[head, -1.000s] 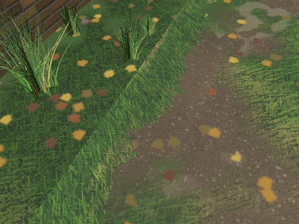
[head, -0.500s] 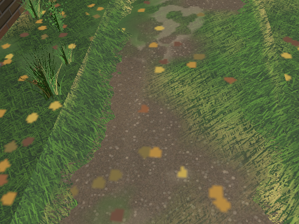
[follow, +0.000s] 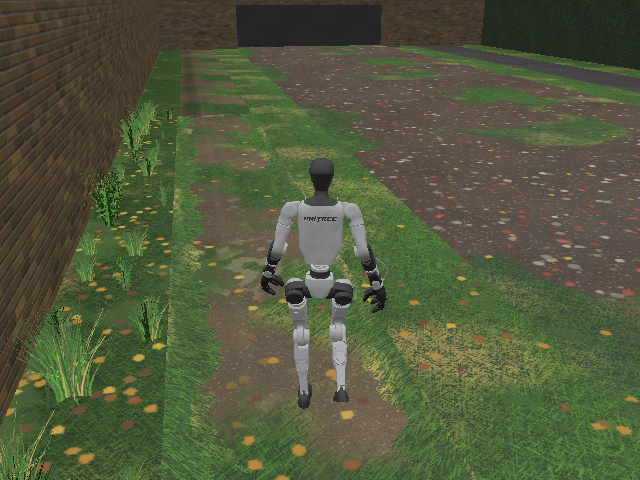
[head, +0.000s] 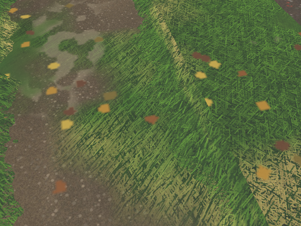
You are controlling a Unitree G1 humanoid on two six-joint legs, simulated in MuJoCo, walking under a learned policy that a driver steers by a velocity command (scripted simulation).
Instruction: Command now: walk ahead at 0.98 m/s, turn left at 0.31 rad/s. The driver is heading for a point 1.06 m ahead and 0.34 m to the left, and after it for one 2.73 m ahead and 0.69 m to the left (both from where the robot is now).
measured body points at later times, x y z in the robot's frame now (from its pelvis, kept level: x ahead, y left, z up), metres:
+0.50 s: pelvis +0.44 +0.00 +0.01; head +0.46 +0.01 +0.46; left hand +0.34 +0.28 -0.11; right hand +0.71 -0.20 -0.08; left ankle +0.46 +0.12 -0.64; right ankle +0.39 -0.14 -0.73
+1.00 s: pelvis +0.72 +0.12 +0.00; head +0.74 +0.17 +0.45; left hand +0.68 +0.46 -0.07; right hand +1.04 +0.04 -0.08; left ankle +0.70 +0.17 -0.73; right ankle +0.96 +0.10 -0.67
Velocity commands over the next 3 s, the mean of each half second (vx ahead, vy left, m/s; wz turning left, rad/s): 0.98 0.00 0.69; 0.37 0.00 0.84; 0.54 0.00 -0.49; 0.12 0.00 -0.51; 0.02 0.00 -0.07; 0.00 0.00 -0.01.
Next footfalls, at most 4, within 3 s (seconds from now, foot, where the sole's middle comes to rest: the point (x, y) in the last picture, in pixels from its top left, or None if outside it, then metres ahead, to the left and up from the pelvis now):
0.26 right None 0.43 -0.13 -0.77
0.66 left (112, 173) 0.73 0.20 -0.77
1.24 right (122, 127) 1.01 0.15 -0.77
1.64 left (75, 97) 1.25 0.44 -0.77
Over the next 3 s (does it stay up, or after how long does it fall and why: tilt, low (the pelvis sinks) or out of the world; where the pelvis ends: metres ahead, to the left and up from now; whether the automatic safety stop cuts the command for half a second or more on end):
stays up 1.23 0.29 0.01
